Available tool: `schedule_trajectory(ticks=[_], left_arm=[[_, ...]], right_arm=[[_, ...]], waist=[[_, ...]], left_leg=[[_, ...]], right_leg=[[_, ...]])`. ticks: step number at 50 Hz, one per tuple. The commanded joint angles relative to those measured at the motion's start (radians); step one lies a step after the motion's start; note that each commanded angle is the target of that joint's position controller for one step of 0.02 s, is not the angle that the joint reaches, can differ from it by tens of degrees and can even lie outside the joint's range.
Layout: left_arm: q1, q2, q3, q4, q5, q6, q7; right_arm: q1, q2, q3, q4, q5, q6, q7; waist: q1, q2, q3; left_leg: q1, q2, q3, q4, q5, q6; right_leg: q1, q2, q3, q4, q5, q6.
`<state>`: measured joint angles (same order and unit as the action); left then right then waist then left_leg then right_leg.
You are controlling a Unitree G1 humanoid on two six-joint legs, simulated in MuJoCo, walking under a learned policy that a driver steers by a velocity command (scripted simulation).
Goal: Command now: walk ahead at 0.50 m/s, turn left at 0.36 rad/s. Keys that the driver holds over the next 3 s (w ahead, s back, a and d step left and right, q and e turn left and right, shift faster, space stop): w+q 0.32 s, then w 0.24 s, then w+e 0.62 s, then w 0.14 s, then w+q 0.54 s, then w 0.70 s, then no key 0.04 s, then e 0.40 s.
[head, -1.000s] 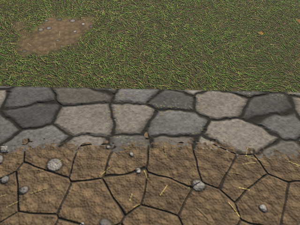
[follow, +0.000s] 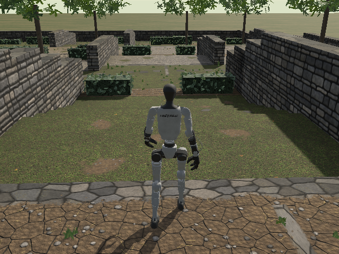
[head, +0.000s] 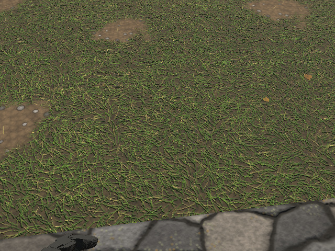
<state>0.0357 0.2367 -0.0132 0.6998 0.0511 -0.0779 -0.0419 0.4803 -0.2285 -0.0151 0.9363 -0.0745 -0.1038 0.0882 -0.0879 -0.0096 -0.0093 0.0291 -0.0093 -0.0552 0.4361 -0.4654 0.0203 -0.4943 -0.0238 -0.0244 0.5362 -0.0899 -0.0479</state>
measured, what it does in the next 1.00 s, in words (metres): walks ahead: left foot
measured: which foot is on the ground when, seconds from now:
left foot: up 0.00-0.50, down 0.52-1.00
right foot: down 0.00-0.56, up 0.58-1.00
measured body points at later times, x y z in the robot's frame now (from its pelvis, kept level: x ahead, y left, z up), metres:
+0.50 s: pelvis +0.26 +0.04 +0.00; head +0.27 +0.05 +0.45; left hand +0.15 +0.25 -0.14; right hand +0.51 -0.12 -0.10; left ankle +0.37 +0.19 -0.72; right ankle +0.11 -0.12 -0.72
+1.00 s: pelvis +0.51 +0.11 -0.01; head +0.52 +0.10 +0.44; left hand +0.64 +0.32 -0.13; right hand +0.42 -0.09 -0.16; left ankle +0.37 +0.19 -0.72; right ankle +0.74 -0.03 -0.69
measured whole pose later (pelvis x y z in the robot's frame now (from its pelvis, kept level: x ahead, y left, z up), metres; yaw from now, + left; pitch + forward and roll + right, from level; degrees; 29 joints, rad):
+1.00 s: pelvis +0.51 +0.11 -0.01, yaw +5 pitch +0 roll +4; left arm 0.17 0.17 -0.01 0.85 0.08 -0.07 -0.08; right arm 0.55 -0.13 0.02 1.02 -0.11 -0.12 -0.01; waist -0.11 -0.06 0.00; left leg -0.01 -0.04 0.22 0.49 -0.48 0.02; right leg -0.71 -0.15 0.05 0.67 0.43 -0.06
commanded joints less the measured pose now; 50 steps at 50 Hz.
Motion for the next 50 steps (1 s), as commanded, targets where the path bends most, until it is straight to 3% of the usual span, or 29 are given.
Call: schedule_trajectory(ticks=[1, 2, 3, 5, 7, 12, 15, 20, 24, 25, 26, 27, 28, 29, 30, 31, 32, 34, 38, 39, 40, 41, 43, 44, 45, 47, 48, 49, 50], left_arm=[[0.539, 0.201, 0.058, 0.066, 0.003, -0.019, 0.027], [0.546, 0.175, 0.064, 0.103, 0.017, -0.031, 0.037], [0.419, 0.160, 0.063, 0.100, 0.000, -0.034, 0.045], [0.317, 0.057, 0.033, 0.090, -0.012, -0.028, 0.061], [0.257, 0.025, 0.030, 0.068, 0.000, -0.035, 0.070], [0.304, 0.060, 0.050, 0.112, 0.045, -0.054, 0.062], [0.332, 0.072, 0.049, 0.147, 0.045, -0.055, 0.040], [0.386, 0.109, 0.053, 0.207, 0.037, -0.050, 0.009], [0.463, 0.126, 0.066, 0.262, 0.024, -0.018, 0.014], [0.447, 0.138, 0.067, 0.263, 0.023, -0.014, 0.019], [0.441, 0.138, 0.066, 0.256, 0.039, -0.019, 0.021], [0.563, 0.037, 0.034, 0.260, 0.048, -0.029, 0.014], [0.500, 0.033, 0.014, 0.230, 0.062, -0.043, -0.019], [0.337, 0.053, 0.032, 0.204, 0.021, -0.042, -0.046], [0.229, 0.069, 0.040, 0.180, -0.004, -0.050, -0.038], [0.226, 0.096, 0.049, 0.185, 0.011, -0.054, -0.013], [0.250, 0.077, 0.047, 0.186, 0.025, -0.057, 0.006], [0.294, -0.033, 0.019, 0.191, 0.034, -0.041, 0.017], [0.256, -0.003, 0.026, 0.161, 0.030, -0.022, -0.008], [0.231, -0.023, 0.021, 0.153, 0.036, -0.016, -0.020], [0.319, -0.049, 0.010, 0.185, 0.045, -0.018, -0.045], [0.318, -0.032, 0.014, 0.183, 0.042, -0.020, -0.061], [0.260, 0.024, 0.031, 0.147, 0.041, -0.021, -0.066], [0.139, 0.034, 0.028, 0.097, 0.045, -0.024, -0.046], [0.081, 0.005, 0.022, 0.085, 0.045, -0.022, -0.027], [0.016, -0.034, 0.011, 0.068, 0.035, -0.011, -0.023], [0.006, -0.036, 0.006, 0.083, 0.025, -0.013, -0.029], [0.019, -0.056, 0.005, 0.080, 0.029, -0.002, -0.038], [0.027, -0.048, 0.006, 0.061, 0.030, 0.012, -0.043]], right_arm=[[0.098, -0.007, 0.017, -0.099, -0.006, -0.044, 0.001], [-0.119, -0.093, -0.019, -0.112, 0.013, -0.037, 0.000], [-0.155, -0.092, -0.026, -0.110, 0.020, -0.035, -0.023], [-0.141, -0.046, -0.008, -0.104, -0.011, -0.024, -0.043], [-0.152, -0.007, 0.002, -0.102, -0.011, -0.009, -0.028], [-0.278, 0.001, 0.013, -0.122, 0.014, 0.010, 0.014], [-0.332, -0.015, 0.014, -0.137, 0.013, 0.028, 0.022], [-0.442, -0.070, -0.008, -0.174, 0.014, 0.038, -0.006], [-0.492, -0.081, -0.029, -0.191, 0.015, 0.024, -0.024], [-0.461, -0.098, -0.040, -0.189, 0.031, 0.013, -0.028], [-0.370, -0.144, -0.060, -0.168, 0.047, -0.001, -0.037], [-0.160, -0.180, -0.073, -0.107, 0.051, -0.006, -0.048], [0.114, -0.223, -0.087, -0.045, 0.041, 0.007, -0.065], [0.215, -0.219, -0.092, 0.007, 0.013, -0.002, -0.071], [0.137, -0.239, -0.109, 0.003, 0.017, -0.018, -0.082], [0.042, -0.184, -0.098, -0.002, 0.032, -0.020, -0.086], [-0.031, -0.110, -0.073, -0.018, 0.045, -0.019, -0.086], [-0.137, -0.001, -0.034, -0.047, 0.037, -0.010, -0.087], [-0.127, -0.044, -0.042, -0.049, 0.000, -0.030, -0.085], [-0.094, -0.060, -0.044, -0.035, -0.018, -0.023, -0.079], [-0.072, -0.052, -0.045, -0.029, -0.052, -0.013, -0.084], [-0.062, -0.032, -0.036, -0.028, -0.059, -0.005, -0.081], [-0.057, -0.026, -0.024, -0.021, -0.052, -0.004, -0.079], [0.057, 0.009, -0.010, 0.039, -0.030, -0.018, -0.106], [0.172, 0.017, 0.002, 0.082, -0.026, -0.023, -0.122], [0.275, 0.016, 0.010, 0.126, -0.033, -0.022, -0.126], [0.196, 0.028, 0.021, 0.097, -0.028, -0.022, -0.118], [0.152, 0.035, 0.033, 0.074, -0.040, -0.012, -0.093], [0.132, 0.041, 0.040, 0.075, -0.050, -0.012, -0.073]], waist=[[0.225, -0.257, -0.521], [0.274, -0.131, -0.174], [0.209, -0.111, -0.011], [0.126, -0.072, -0.030], [0.085, -0.060, -0.039], [0.097, -0.026, 0.023], [0.099, -0.037, 0.036], [0.117, -0.036, 0.088], [0.117, -0.055, 0.098], [0.079, -0.063, 0.067], [0.042, -0.061, -0.018], [0.036, 0.066, -0.253], [-0.091, 0.178, -0.364], [-0.143, 0.125, -0.271], [-0.124, 0.103, -0.095], [-0.073, 0.112, -0.036], [-0.014, 0.084, -0.029], [0.073, 0.032, -0.003], [0.084, 0.024, 0.025], [0.068, 0.026, 0.021], [0.080, 0.039, 0.014], [0.077, 0.022, 0.030], [0.066, 0.032, 0.056], [0.000, 0.016, 0.088], [-0.046, 0.021, 0.096], [-0.082, 0.039, 0.123], [-0.066, 0.002, 0.120], [-0.042, 0.054, 0.120], [-0.023, 0.055, 0.151]], left_leg=[[-0.699, -0.108, -0.018, 0.663, -0.119, 0.007], [-0.840, -0.021, -0.083, 0.824, -0.052, 0.045], [-0.849, 0.044, -0.047, 0.837, 0.046, 0.063], [-0.717, 0.116, -0.051, 0.757, 0.154, 0.069], [-0.667, 0.135, -0.037, 0.714, 0.161, 0.057], [-0.742, 0.153, 0.008, 0.475, 0.427, 0.033], [-0.693, 0.131, 0.033, 0.354, 0.533, 0.043], [-0.703, 0.090, 0.034, 0.201, 0.516, 0.061], [-0.653, 0.028, 0.084, 0.080, 0.371, 0.093], [-0.514, -0.010, 0.112, 0.049, 0.421, 0.119], [-0.282, -0.039, 0.113, 0.123, 0.477, 0.157], [0.209, 0.056, -0.045, 0.224, 0.492, 0.268], [0.491, 0.241, -0.445, 0.030, 0.342, 0.384], [0.506, 0.296, -0.544, -0.108, 0.248, 0.344], [0.321, 0.293, -0.462, -0.139, 0.254, 0.283], [0.127, 0.281, -0.364, -0.155, 0.288, 0.269], [-0.036, 0.285, -0.286, -0.171, 0.361, 0.269], [-0.271, 0.284, -0.198, -0.242, 0.459, 0.264], [-0.292, 0.259, -0.026, -0.316, 0.540, 0.252], [-0.302, 0.239, 0.032, -0.303, 0.539, 0.241], [-0.325, 0.223, 0.069, -0.238, 0.538, 0.225], [-0.322, 0.231, 0.085, -0.214, 0.524, 0.224], [-0.280, 0.250, 0.075, -0.173, 0.477, 0.225], [-0.004, 0.297, 0.010, -0.125, 0.396, 0.222], [0.173, 0.323, -0.008, -0.097, 0.392, 0.222], [0.250, 0.335, -0.003, -0.060, 0.415, 0.225], [0.066, 0.242, 0.115, -0.034, 0.338, 0.180], [-0.224, 0.192, 0.182, -0.073, 0.268, 0.173], [-0.379, 0.204, 0.184, -0.076, 0.180, 0.168]], right_leg=[[1.138, -0.441, 0.672, -0.137, 0.122, -0.415], [0.844, -0.369, 0.592, -0.234, -0.191, -0.253], [0.602, -0.345, 0.440, -0.284, -0.315, -0.194], [0.439, -0.305, 0.293, -0.338, -0.104, -0.182], [0.393, -0.288, 0.183, -0.395, 0.004, -0.185], [0.381, -0.268, -0.049, -0.459, 0.224, -0.192], [0.372, -0.255, -0.140, -0.445, 0.318, -0.181], [0.514, -0.274, -0.152, -0.406, 0.283, -0.154], [0.679, -0.302, -0.162, -0.316, 0.369, -0.130], [0.636, -0.284, -0.190, -0.236, 0.498, -0.115], [0.525, -0.241, -0.229, -0.105, 0.605, -0.077], [0.221, -0.145, -0.255, 0.161, 0.413, -0.005], [-0.063, 0.002, -0.198, 0.415, -0.273, 0.046], [-0.260, 0.029, -0.019, 0.625, -0.487, 0.010], [-0.347, -0.033, 0.054, 0.710, -0.437, -0.017], [-0.286, -0.083, 0.068, 0.723, -0.392, -0.031], [-0.183, -0.119, 0.076, 0.703, -0.358, -0.039], [-0.038, -0.150, 0.099, 0.645, -0.306, -0.023], [-0.082, -0.129, 0.075, 0.436, -0.099, -0.004], [-0.069, -0.126, 0.054, 0.422, -0.028, -0.002], [-0.048, -0.116, 0.062, 0.538, 0.100, -0.004], [-0.092, -0.115, 0.072, 0.541, 0.146, -0.006], [-0.157, -0.118, 0.074, 0.549, 0.143, -0.009], [-0.447, -0.162, 0.189, 0.382, 0.263, -0.002], [-0.589, -0.174, 0.207, 0.255, 0.336, 0.007], [-0.659, -0.166, 0.165, 0.162, 0.430, 0.017], [-0.462, -0.168, 0.117, 0.014, 0.601, -0.007], [-0.144, -0.117, 0.019, 0.057, 0.682, -0.024], [-0.008, -0.107, 0.012, 0.133, 0.692, -0.034]])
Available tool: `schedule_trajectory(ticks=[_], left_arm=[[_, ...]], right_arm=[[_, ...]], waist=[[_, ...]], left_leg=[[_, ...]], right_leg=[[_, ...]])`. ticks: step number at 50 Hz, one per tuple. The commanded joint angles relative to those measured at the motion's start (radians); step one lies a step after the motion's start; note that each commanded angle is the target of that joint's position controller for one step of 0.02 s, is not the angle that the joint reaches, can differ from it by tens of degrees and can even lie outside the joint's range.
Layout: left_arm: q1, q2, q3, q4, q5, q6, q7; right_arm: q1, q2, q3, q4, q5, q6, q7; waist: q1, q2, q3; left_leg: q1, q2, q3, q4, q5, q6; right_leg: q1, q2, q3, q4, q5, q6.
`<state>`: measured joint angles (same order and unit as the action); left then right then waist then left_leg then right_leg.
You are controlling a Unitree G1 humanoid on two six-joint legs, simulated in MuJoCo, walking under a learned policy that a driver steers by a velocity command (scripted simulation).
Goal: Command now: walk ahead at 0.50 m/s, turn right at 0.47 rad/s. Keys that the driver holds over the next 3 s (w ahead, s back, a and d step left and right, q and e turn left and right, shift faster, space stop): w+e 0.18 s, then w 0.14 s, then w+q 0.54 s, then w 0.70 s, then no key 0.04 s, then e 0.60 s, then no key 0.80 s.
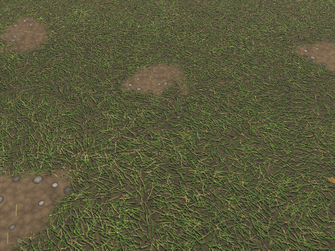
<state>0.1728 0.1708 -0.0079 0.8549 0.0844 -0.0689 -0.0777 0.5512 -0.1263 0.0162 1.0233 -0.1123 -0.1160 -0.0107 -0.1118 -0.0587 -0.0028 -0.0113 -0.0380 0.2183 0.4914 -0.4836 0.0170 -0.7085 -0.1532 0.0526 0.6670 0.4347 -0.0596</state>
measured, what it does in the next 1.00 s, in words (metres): goes down: right foot 0.18 m lower, then left foot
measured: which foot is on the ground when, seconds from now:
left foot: down 0.00-0.20, up 0.22-0.60, down 0.62-1.00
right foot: up 0.00-0.20, down 0.22-0.62, up 0.64-1.00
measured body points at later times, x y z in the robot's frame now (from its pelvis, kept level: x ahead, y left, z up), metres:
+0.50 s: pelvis +0.34 -0.07 -0.17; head +0.36 -0.06 +0.28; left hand +0.40 +0.18 -0.32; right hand +0.46 -0.34 -0.27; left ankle +0.52 +0.06 -0.84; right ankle +0.26 -0.17 -0.90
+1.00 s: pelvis +0.64 -0.03 -0.15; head +0.66 +0.00 +0.30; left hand +0.83 +0.23 -0.25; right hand +0.66 -0.29 -0.27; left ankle +0.57 +0.04 -0.90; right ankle +0.84 -0.18 -0.84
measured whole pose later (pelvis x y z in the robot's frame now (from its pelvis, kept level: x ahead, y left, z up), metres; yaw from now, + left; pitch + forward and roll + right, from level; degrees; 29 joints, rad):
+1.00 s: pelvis +0.64 -0.03 -0.15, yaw +6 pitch +3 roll -1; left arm -0.03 0.25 0.07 0.88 0.00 -0.09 0.01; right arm 0.39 -0.20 -0.08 0.90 0.02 -0.08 -0.02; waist -0.07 -0.03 -0.01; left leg -0.11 -0.09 -0.13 0.31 -0.24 0.09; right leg -0.64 -0.04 0.08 0.55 0.08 0.00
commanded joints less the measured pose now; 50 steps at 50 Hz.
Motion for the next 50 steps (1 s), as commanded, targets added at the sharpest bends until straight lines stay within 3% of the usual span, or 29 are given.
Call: schedule_trajectory(ticks=[1, 3, 6, 7, 9, 10, 11, 12, 13, 14, 15, 16, 18, 19, 20, 22, 26, 28, 30, 31, 32, 33, 34, 35, 36, 37, 41, 45, 50], left_arm=[[-0.071, 0.055, 0.010, -0.097, 0.007, 0.020, -0.004], [-0.133, 0.088, 0.018, -0.122, 0.017, 0.027, -0.002], [-0.248, 0.040, -0.004, -0.123, 0.027, 0.028, -0.002], [-0.342, 0.079, 0.031, -0.141, -0.207, 0.023, -0.012], [-0.076, 0.098, 0.045, -0.047, -0.168, 0.015, -0.024], [0.157, 0.155, 0.080, 0.040, -0.141, 0.027, -0.007], [0.359, 0.238, 0.106, 0.116, -0.115, 0.043, 0.015], [0.439, 0.335, 0.106, 0.146, -0.082, 0.028, 0.032], [0.462, 0.296, 0.106, 0.134, -0.097, 0.032, 0.039], [0.435, 0.299, 0.108, 0.154, -0.109, 0.045, 0.050], [0.367, 0.298, 0.110, 0.159, -0.117, 0.050, 0.068], [0.265, 0.267, 0.098, 0.108, -0.096, 0.048, 0.075], [0.059, 0.185, 0.068, 0.078, -0.089, 0.003, 0.058], [-0.054, 0.168, 0.053, 0.057, -0.094, -0.012, 0.062], [-0.080, 0.191, 0.062, 0.051, -0.080, -0.019, 0.069], [-0.060, 0.203, 0.071, 0.056, -0.067, -0.031, 0.095], [0.028, 0.239, 0.099, 0.102, -0.115, -0.029, 0.103], [0.095, 0.245, 0.113, 0.129, -0.123, -0.009, 0.100], [0.070, 0.239, 0.113, 0.126, -0.116, 0.009, 0.097], [0.081, 0.210, 0.103, 0.118, -0.099, 0.016, 0.097], [0.142, 0.147, 0.083, 0.094, -0.071, 0.003, 0.095], [0.165, 0.096, 0.062, 0.084, -0.066, -0.026, 0.081], [0.061, 0.170, 0.082, 0.074, -0.108, -0.049, 0.073], [-0.043, 0.189, 0.086, 0.041, -0.123, -0.058, 0.076], [-0.089, 0.189, 0.089, 0.026, -0.102, -0.061, 0.085], [-0.080, 0.189, 0.097, 0.030, -0.082, -0.055, 0.096], [-0.095, 0.162, 0.106, 0.020, -0.073, -0.022, 0.109], [-0.224, 0.130, 0.095, -0.020, -0.081, -0.027, 0.101], [-0.333, 0.124, 0.082, -0.066, -0.094, -0.038, 0.081]], right_arm=[[0.027, -0.055, 0.014, -0.035, -0.016, -0.007, 0.027], [0.051, -0.096, 0.010, -0.018, 0.015, -0.020, 0.008], [0.208, -0.118, 0.000, 0.052, 0.046, 0.015, -0.040], [0.028, -0.230, -0.061, 0.028, 0.176, 0.054, -0.054], [0.069, -0.195, -0.053, 0.023, 0.148, 0.068, -0.058], [0.055, -0.174, -0.051, 0.028, 0.141, 0.061, -0.039], [0.014, -0.134, -0.053, 0.018, 0.143, 0.044, -0.025], [0.140, -0.075, -0.025, -0.018, 0.154, 0.006, 0.003], [0.064, -0.170, -0.044, -0.073, 0.179, -0.030, 0.020], [-0.055, -0.180, -0.047, -0.157, 0.193, -0.033, 0.015], [-0.134, -0.135, -0.037, -0.191, 0.195, -0.022, -0.007], [-0.138, -0.119, -0.032, -0.182, 0.183, -0.008, -0.021], [-0.179, -0.111, -0.045, -0.176, 0.162, 0.034, -0.045], [-0.219, -0.095, -0.047, -0.188, 0.153, 0.051, -0.048], [-0.225, -0.104, -0.057, -0.199, 0.132, 0.050, -0.050], [-0.263, -0.126, -0.070, -0.188, 0.119, 0.036, -0.033], [-0.412, -0.145, -0.072, -0.239, 0.144, 0.047, 0.006], [-0.477, -0.167, -0.083, -0.268, 0.131, 0.052, 0.014], [-0.386, -0.196, -0.108, -0.247, 0.115, 0.055, 0.024], [-0.221, -0.247, -0.138, -0.191, 0.120, 0.058, 0.024], [-0.098, -0.354, -0.168, -0.170, 0.138, 0.061, 0.023], [-0.014, -0.378, -0.165, -0.151, 0.149, 0.052, 0.040], [-0.016, -0.321, -0.151, -0.158, 0.135, 0.042, 0.038], [-0.105, -0.301, -0.142, -0.183, 0.118, 0.036, 0.033], [-0.209, -0.282, -0.135, -0.215, 0.112, 0.034, 0.029], [-0.283, -0.256, -0.129, -0.234, 0.112, 0.032, 0.026], [-0.274, -0.239, -0.126, -0.235, 0.133, 0.022, 0.005], [-0.185, -0.237, -0.127, -0.196, 0.139, 0.026, -0.020], [-0.111, -0.216, -0.123, -0.135, 0.136, 0.021, -0.011]], waist=[[0.027, 0.093, 0.158], [0.014, 0.055, 0.211], [-0.088, 0.039, 0.260], [-0.051, 0.012, 0.370], [0.030, 0.022, 0.070], [0.140, 0.016, -0.053], [0.253, -0.163, -0.126], [0.230, -0.315, -0.399], [0.306, -0.237, -0.558], [0.261, -0.110, -0.542], [0.211, 0.004, -0.468], [0.167, 0.130, -0.363], [0.072, 0.127, -0.129], [0.027, 0.089, 0.030], [0.011, 0.032, 0.059], [0.026, -0.035, 0.029], [0.086, -0.025, 0.043], [0.114, 0.033, 0.068], [0.058, 0.041, 0.014], [0.008, 0.079, -0.074], [0.011, 0.290, -0.147], [0.010, 0.429, -0.282], [-0.018, 0.325, -0.235], [-0.010, 0.242, -0.131], [0.031, 0.133, -0.088], [0.083, 0.109, -0.083], [0.122, 0.125, -0.081], [0.080, 0.131, -0.034], [0.027, 0.155, 0.025]], left_leg=[[-0.339, 0.245, -0.089, -0.089, 0.160, 0.162], [-0.187, 0.281, -0.122, -0.039, 0.178, 0.148], [0.109, 0.301, -0.149, 0.040, 0.221, 0.117], [-0.022, 0.282, -0.120, 0.255, 0.436, 0.087], [-0.059, 0.272, -0.062, 0.633, 0.570, 0.066], [-0.250, 0.221, -0.043, 0.892, 0.513, 0.028], [-0.561, 0.069, -0.001, 1.388, -0.192, -0.064], [-0.917, 0.080, -0.232, 1.694, -0.454, -0.066], [-1.007, 0.111, -0.365, 1.622, -0.376, -0.069], [-1.106, 0.152, -0.332, 1.511, -0.319, -0.076], [-1.141, 0.185, -0.275, 1.524, -0.257, -0.087], [-1.112, 0.199, -0.268, 1.483, -0.133, -0.082], [-0.968, 0.244, -0.318, 1.239, 0.033, -0.043], [-0.821, 0.257, -0.328, 0.967, 0.110, -0.058], [-0.670, 0.245, -0.319, 0.731, 0.206, -0.063], [-0.445, 0.191, -0.268, 0.430, 0.503, -0.060], [-0.527, 0.162, -0.261, 0.231, 0.531, 0.007], [-0.594, 0.135, -0.233, 0.199, 0.428, 0.060], [-0.447, 0.072, -0.160, 0.155, 0.358, 0.112], [-0.241, 0.028, -0.155, 0.162, 0.413, 0.131], [0.058, 0.191, -0.502, 0.093, 0.388, 0.242], [0.299, 0.328, -0.977, -0.154, 0.103, 0.344], [0.318, 0.347, -1.033, -0.220, -0.041, 0.311], [0.187, 0.330, -0.936, -0.216, 0.017, 0.272], [0.032, 0.302, -0.833, -0.213, 0.142, 0.255], [-0.093, 0.269, -0.740, -0.214, 0.265, 0.233], [-0.208, 0.197, -0.570, -0.266, 0.444, 0.220], [-0.180, 0.173, -0.509, -0.285, 0.446, 0.195], [-0.126, 0.185, -0.497, -0.278, 0.443, 0.175]], right_leg=[[0.211, 0.007, -0.042, 0.011, 0.136, -0.028], [0.121, 0.000, -0.045, -0.090, 0.008, -0.029], [-0.029, -0.021, -0.069, -0.334, -0.076, 0.007], [-0.016, 0.044, -0.033, -0.318, -0.159, 0.008], [0.358, 0.101, -0.117, -0.332, 0.053, -0.015], [0.725, 0.121, -0.137, -0.324, 0.160, -0.041], [1.075, 0.004, -0.039, -0.266, 0.473, -0.124], [1.537, -0.172, 0.146, 0.138, 0.824, -0.279], [1.580, -0.236, 0.271, 0.102, 0.658, -0.376], [1.500, -0.257, 0.376, -0.047, 0.152, -0.390], [1.313, -0.278, 0.468, -0.159, -0.168, -0.371], [1.065, -0.311, 0.515, -0.238, -0.373, -0.367], [0.551, -0.326, 0.454, -0.287, -0.406, -0.291], [0.252, -0.229, 0.267, -0.383, -0.416, -0.219], [0.139, -0.128, 0.139, -0.419, -0.458, -0.186], [0.097, -0.007, -0.035, -0.407, -0.414, -0.137], [0.421, -0.106, -0.016, -0.438, -0.368, -0.124], [0.566, -0.138, -0.027, -0.383, -0.388, -0.097], [0.600, -0.085, -0.109, -0.204, -0.212, -0.048], [0.549, -0.016, -0.175, 0.014, -0.167, -0.011], [0.227, 0.098, -0.214, 0.399, -0.431, 0.060], [-0.045, 0.231, -0.067, 0.648, -0.982, 0.079], [-0.198, 0.191, 0.026, 0.716, -0.963, 0.049], [-0.230, 0.148, 0.027, 0.685, -0.870, 0.019], [-0.157, 0.107, 0.031, 0.598, -0.780, 0.009], [-0.048, 0.072, 0.034, 0.495, -0.734, 0.009], [0.090, 0.089, 0.013, 0.254, -0.631, 0.034], [0.077, 0.118, 0.013, -0.012, -0.405, 0.069], [0.110, 0.130, -0.010, -0.151, -0.312, 0.054]])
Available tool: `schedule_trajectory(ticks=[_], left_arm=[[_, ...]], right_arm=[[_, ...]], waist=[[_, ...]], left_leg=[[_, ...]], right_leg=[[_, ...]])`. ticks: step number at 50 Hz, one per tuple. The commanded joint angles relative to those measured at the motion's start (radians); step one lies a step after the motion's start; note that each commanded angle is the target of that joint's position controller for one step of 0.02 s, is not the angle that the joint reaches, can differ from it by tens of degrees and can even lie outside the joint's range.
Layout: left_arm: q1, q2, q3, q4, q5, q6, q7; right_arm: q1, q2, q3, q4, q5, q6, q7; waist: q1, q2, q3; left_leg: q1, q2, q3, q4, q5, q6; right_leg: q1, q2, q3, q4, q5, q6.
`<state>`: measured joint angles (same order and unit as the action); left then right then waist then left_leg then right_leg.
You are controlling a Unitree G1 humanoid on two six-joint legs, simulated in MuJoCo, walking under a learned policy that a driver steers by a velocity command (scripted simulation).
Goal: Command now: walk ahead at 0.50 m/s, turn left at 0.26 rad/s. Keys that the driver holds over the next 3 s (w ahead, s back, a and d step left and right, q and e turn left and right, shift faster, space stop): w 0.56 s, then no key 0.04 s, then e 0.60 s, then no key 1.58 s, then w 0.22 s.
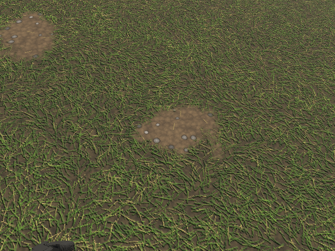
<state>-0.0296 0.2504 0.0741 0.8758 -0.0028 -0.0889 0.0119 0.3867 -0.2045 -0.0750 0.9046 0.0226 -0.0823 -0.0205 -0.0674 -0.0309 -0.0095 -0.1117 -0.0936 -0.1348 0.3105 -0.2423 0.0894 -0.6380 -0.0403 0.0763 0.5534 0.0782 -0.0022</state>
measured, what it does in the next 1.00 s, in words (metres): walks ahead: right foot, then left foot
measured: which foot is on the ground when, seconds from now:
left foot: down 0.00-0.18, up 0.20-0.64, down 0.66-1.00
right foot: up 0.00-0.14, down 0.16-0.66, up 0.68-1.00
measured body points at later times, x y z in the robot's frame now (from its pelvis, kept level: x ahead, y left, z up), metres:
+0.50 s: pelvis +0.30 -0.05 +0.00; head +0.34 -0.05 +0.45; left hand +0.27 +0.22 -0.14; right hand +0.51 -0.28 -0.11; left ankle +0.47 +0.14 -0.69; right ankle +0.24 -0.14 -0.75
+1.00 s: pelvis +0.50 +0.00 -0.01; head +0.54 -0.01 +0.44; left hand +0.64 +0.26 -0.13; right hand +0.60 -0.29 -0.13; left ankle +0.55 +0.11 -0.75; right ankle +0.56 -0.15 -0.70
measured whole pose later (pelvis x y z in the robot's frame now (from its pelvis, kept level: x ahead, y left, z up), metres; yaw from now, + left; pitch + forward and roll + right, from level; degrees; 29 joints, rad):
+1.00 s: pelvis +0.50 +0.00 -0.01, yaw -7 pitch +2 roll +1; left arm 0.17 0.27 0.09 0.84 -0.01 0.04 0.02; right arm 0.11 -0.26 -0.06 0.89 -0.02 -0.04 -0.03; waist 0.00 -0.02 0.05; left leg -0.25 0.04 0.19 0.38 -0.15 0.03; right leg -0.57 -0.08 -0.01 0.85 -0.25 0.03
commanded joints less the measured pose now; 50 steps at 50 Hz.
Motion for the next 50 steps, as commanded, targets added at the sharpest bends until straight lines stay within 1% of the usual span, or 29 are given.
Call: schedule_trajectory(ticks=[1, 3, 5, 7, 8, 9, 10, 11, 12, 13, 14, 16, 19, 22, 25, 29, 31, 32, 33, 34, 35, 36, 37, 38, 39, 41, 42, 47, 50], left_arm=[[-0.154, 0.050, -0.003, -0.098, -0.008, -0.024, -0.014], [-0.187, 0.059, -0.005, -0.118, -0.009, -0.038, -0.027], [-0.158, 0.074, -0.003, -0.119, -0.011, -0.051, -0.037], [0.027, 0.119, 0.020, -0.070, -0.004, -0.059, -0.035], [0.232, 0.167, 0.037, -0.024, 0.006, -0.058, -0.031], [0.421, 0.245, 0.064, 0.007, 0.016, -0.046, -0.026], [0.448, 0.189, 0.047, 0.041, -0.006, -0.030, -0.028], [0.368, 0.129, 0.028, 0.027, -0.020, -0.024, -0.025], [0.278, 0.103, 0.019, 0.001, -0.013, -0.021, -0.023], [0.222, 0.082, 0.011, -0.007, -0.002, -0.022, -0.028], [0.200, 0.061, 0.001, -0.010, 0.006, -0.027, -0.031], [0.218, 0.062, -0.001, 0.005, 0.006, -0.027, -0.036], [0.271, 0.112, 0.011, 0.030, -0.003, -0.023, -0.022], [0.310, 0.127, 0.013, 0.046, -0.010, -0.015, -0.014], [0.388, 0.134, 0.011, 0.076, -0.020, -0.012, -0.013], [0.445, 0.139, 0.012, 0.112, -0.018, 0.011, -0.006], [0.433, 0.155, 0.015, 0.112, -0.012, 0.025, 0.000], [0.414, 0.147, 0.010, 0.104, -0.013, 0.029, 0.001], [0.395, 0.127, 0.000, 0.073, 0.002, 0.024, 0.000], [0.524, 0.021, -0.035, 0.083, 0.011, 0.011, -0.007], [0.584, 0.068, -0.028, 0.114, -0.014, 0.002, -0.013], [0.474, 0.152, 0.002, 0.078, -0.041, 0.007, -0.008], [0.386, 0.147, 0.006, 0.048, -0.045, 0.019, 0.002], [0.365, 0.126, 0.010, 0.048, -0.032, 0.038, 0.012], [0.388, 0.098, 0.013, 0.051, -0.024, 0.064, 0.019], [0.426, 0.048, 0.013, 0.038, -0.017, 0.103, 0.026], [0.423, 0.046, 0.016, 0.024, -0.015, 0.113, 0.029], [0.299, 0.070, 0.026, -0.053, -0.007, 0.125, 0.013], [0.232, 0.092, 0.034, -0.095, -0.007, 0.133, -0.003]], right_arm=[[0.065, -0.139, -0.033, -0.007, 0.000, -0.011, -0.002], [0.085, -0.146, -0.036, 0.008, 0.000, -0.002, -0.006], [0.083, -0.155, -0.038, 0.014, -0.003, 0.009, -0.011], [0.024, -0.158, -0.035, -0.005, -0.004, 0.012, -0.006], [-0.038, -0.150, -0.026, -0.033, -0.013, 0.007, 0.002], [0.066, -0.072, -0.003, -0.030, -0.011, -0.009, 0.012], [0.101, -0.072, 0.006, -0.011, 0.000, -0.023, 0.015], [0.023, -0.161, -0.015, -0.032, 0.017, -0.034, 0.017], [-0.070, -0.169, -0.016, -0.055, 0.019, -0.036, 0.016], [-0.123, -0.158, -0.018, -0.070, 0.003, -0.036, 0.012], [-0.130, -0.153, -0.027, -0.072, -0.010, -0.030, 0.006], [-0.104, -0.102, -0.022, -0.072, -0.009, -0.017, 0.004], [-0.193, -0.080, -0.014, -0.106, -0.018, -0.011, 0.001], [-0.310, -0.057, 0.000, -0.136, -0.020, -0.012, 0.013], [-0.417, -0.060, 0.008, -0.162, -0.007, -0.012, 0.026], [-0.509, -0.087, 0.010, -0.206, -0.005, -0.019, 0.049], [-0.430, -0.127, -0.006, -0.189, -0.019, -0.029, 0.053], [-0.300, -0.165, -0.023, -0.149, -0.029, -0.035, 0.050], [-0.143, -0.229, -0.039, -0.113, -0.052, -0.041, 0.042], [-0.046, -0.292, -0.046, -0.100, -0.069, -0.027, 0.034], [0.006, -0.231, -0.031, -0.094, -0.041, -0.012, 0.037], [-0.087, -0.201, -0.021, -0.117, -0.032, 0.000, 0.030], [-0.187, -0.171, -0.011, -0.130, -0.028, 0.002, 0.021], [-0.245, -0.140, 0.000, -0.127, -0.028, 0.001, 0.019], [-0.292, -0.122, 0.005, -0.125, -0.037, 0.001, 0.020], [-0.350, -0.139, -0.002, -0.125, -0.057, 0.002, 0.025], [-0.369, -0.151, -0.006, -0.124, -0.059, 0.003, 0.022], [-0.374, -0.188, -0.017, -0.099, -0.044, 0.024, -0.014], [-0.349, -0.214, -0.024, -0.080, -0.029, 0.045, -0.023]], waist=[[-0.027, 0.122, 0.042], [-0.040, 0.120, 0.049], [-0.019, 0.139, 0.038], [0.080, 0.158, -0.070], [0.179, 0.137, -0.196], [0.197, -0.071, -0.371], [0.182, -0.239, -0.399], [0.178, -0.146, -0.234], [0.156, -0.059, -0.123], [0.127, 0.000, -0.039], [0.098, -0.003, -0.024], [0.067, -0.036, -0.021], [0.073, -0.027, 0.006], [0.100, -0.028, 0.018], [0.139, -0.031, 0.038], [0.144, -0.034, 0.070], [0.088, -0.066, 0.007], [0.019, -0.061, -0.068], [-0.035, -0.018, -0.201], [-0.021, 0.225, -0.385], [-0.041, 0.236, -0.555], [-0.030, 0.166, -0.420], [0.000, 0.135, -0.272], [0.034, 0.096, -0.172], [0.078, 0.112, -0.126], [0.121, 0.149, -0.085], [0.132, 0.158, -0.074], [0.107, 0.152, -0.079], [0.086, 0.145, -0.067]], left_leg=[[0.016, 0.252, -0.153, -0.080, 0.224, 0.104], [0.111, 0.282, -0.175, -0.034, 0.313, 0.108], [0.160, 0.295, -0.181, 0.018, 0.454, 0.096], [0.116, 0.241, -0.132, 0.178, 0.769, 0.062], [-0.034, 0.198, -0.097, 0.383, 0.729, 0.033], [-0.397, 0.055, -0.010, 0.766, 0.373, -0.053], [-0.578, 0.006, -0.026, 0.970, -0.299, -0.066], [-0.674, 0.073, -0.054, 1.045, -0.266, -0.051], [-0.674, 0.129, -0.010, 1.020, -0.181, -0.043], [-0.649, 0.164, 0.022, 0.942, -0.117, -0.042], [-0.596, 0.195, 0.028, 0.880, -0.079, -0.041], [-0.546, 0.215, 0.048, 0.805, -0.055, -0.047], [-0.594, 0.228, 0.083, 0.646, 0.056, -0.077], [-0.526, 0.198, 0.120, 0.416, 0.255, -0.078], [-0.465, 0.159, 0.144, 0.277, 0.362, -0.075], [-0.508, 0.141, 0.132, 0.185, 0.277, -0.043], [-0.353, 0.095, 0.148, 0.145, 0.248, -0.013], [-0.163, 0.081, 0.159, 0.106, 0.356, 0.016], [0.152, 0.207, 0.059, 0.197, 0.719, 0.069], [0.564, 0.525, -0.245, 0.271, 1.122, 0.246], [0.613, 0.584, -0.389, 0.235, 1.045, 0.297], [0.463, 0.527, -0.255, 0.193, 0.944, 0.241], [0.298, 0.471, -0.151, 0.146, 0.859, 0.195], [0.134, 0.432, -0.078, 0.090, 0.772, 0.170], [-0.010, 0.404, -0.017, 0.037, 0.679, 0.149], [-0.187, 0.388, 0.066, -0.039, 0.578, 0.157], [-0.219, 0.389, 0.098, -0.060, 0.544, 0.162], [-0.193, 0.393, 0.195, -0.098, 0.326, 0.140], [-0.125, 0.422, 0.203, -0.071, 0.263, 0.123]], right_leg=[[0.017, 0.015, -0.036, -0.055, 0.026, -0.010], [-0.020, 0.018, -0.050, -0.082, -0.040, -0.026], [0.031, 0.035, -0.072, -0.115, -0.115, -0.051], [0.328, 0.071, -0.101, -0.134, -0.101, -0.103], [0.622, -0.027, 0.000, -0.076, -0.061, -0.168], [1.050, -0.251, 0.352, -0.080, -0.136, -0.325], [1.107, -0.364, 0.628, -0.210, -0.227, -0.376], [0.978, -0.329, 0.553, -0.241, -0.346, -0.329], [0.817, -0.288, 0.418, -0.272, -0.326, -0.290], [0.670, -0.247, 0.334, -0.315, -0.256, -0.270], [0.593, -0.213, 0.272, -0.338, -0.175, -0.249], [0.528, -0.184, 0.202, -0.372, -0.078, -0.246], [0.510, -0.175, 0.121, -0.404, 0.058, -0.245], [0.479, -0.119, 0.019, -0.407, 0.123, -0.201], [0.504, -0.114, 0.001, -0.410, 0.061, -0.186], [0.673, -0.179, 0.024, -0.323, 0.152, -0.171], [0.701, -0.167, 0.025, -0.188, 0.407, -0.134], [0.666, -0.122, 0.008, -0.052, 0.495, -0.102], [0.479, -0.063, -0.012, 0.166, 0.312, -0.061], [0.113, 0.083, -0.071, 0.587, -0.424, 0.015], [0.052, 0.100, 0.075, 0.747, -0.804, 0.021], [-0.009, 0.040, 0.071, 0.776, -0.755, 0.023], [-0.040, 0.000, 0.023, 0.732, -0.685, 0.031], [-0.015, -0.028, 0.004, 0.686, -0.636, 0.041], [0.067, -0.054, -0.003, 0.637, -0.598, 0.045], [0.173, -0.040, -0.042, 0.609, -0.529, 0.055], [0.177, -0.040, -0.050, 0.578, -0.497, 0.057], [0.203, -0.061, -0.073, 0.344, -0.289, 0.036], [0.204, -0.049, -0.098, 0.256, -0.317, 0.022]])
